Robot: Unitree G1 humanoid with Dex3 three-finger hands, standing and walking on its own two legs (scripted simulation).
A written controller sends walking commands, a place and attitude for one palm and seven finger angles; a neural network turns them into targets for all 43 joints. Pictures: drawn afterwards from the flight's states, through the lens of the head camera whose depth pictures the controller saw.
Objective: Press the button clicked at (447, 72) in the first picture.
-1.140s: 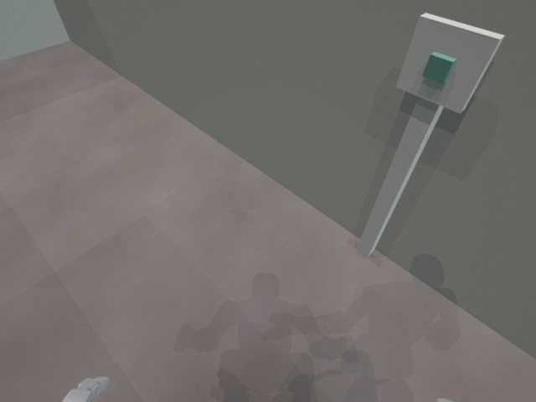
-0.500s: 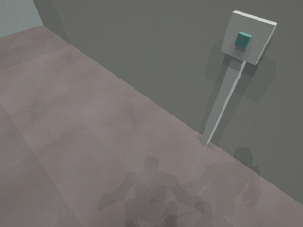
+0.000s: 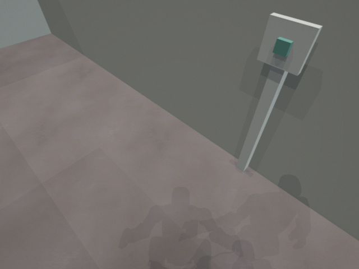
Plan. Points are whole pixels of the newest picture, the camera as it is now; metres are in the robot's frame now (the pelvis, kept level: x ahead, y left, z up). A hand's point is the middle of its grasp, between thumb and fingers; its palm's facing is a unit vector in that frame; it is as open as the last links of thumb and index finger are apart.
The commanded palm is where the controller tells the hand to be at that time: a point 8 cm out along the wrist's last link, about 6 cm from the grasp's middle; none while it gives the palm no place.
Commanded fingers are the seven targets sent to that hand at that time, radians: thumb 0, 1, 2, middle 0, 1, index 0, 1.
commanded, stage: look at it before walking up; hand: left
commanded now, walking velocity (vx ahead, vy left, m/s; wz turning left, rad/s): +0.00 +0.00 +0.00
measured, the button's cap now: (283, 46) +0.86 -0.35 +0.10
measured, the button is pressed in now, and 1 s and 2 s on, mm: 0 0 0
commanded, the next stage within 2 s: walk to a spot facing it in 0.30 s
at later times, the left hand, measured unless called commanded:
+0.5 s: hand out of the picture +0.08 +0.24 -0.16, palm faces -0.01 -0.94 -0.33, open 7.4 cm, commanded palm none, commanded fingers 0.00 0.90 0.90 -0.20 -0.30 -0.20 -0.30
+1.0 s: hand out of the picture +0.06 +0.26 -0.19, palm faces +0.15 -0.97 -0.17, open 7.4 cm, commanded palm none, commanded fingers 0.00 0.90 0.90 -0.20 -0.30 -0.20 -0.30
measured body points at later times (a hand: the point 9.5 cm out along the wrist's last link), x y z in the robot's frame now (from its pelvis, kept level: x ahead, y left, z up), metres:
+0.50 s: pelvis +0.01 -0.01 +0.00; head +0.01 -0.01 +0.45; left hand +0.08 +0.29 -0.13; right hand +0.09 -0.30 -0.14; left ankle +0.01 +0.12 -0.75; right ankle +0.01 -0.13 -0.75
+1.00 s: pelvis +0.09 +0.08 +0.00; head +0.10 +0.11 +0.44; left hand +0.05 +0.31 -0.17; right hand +0.12 -0.14 -0.15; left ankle +0.05 +0.14 -0.75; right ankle +0.10 -0.07 -0.68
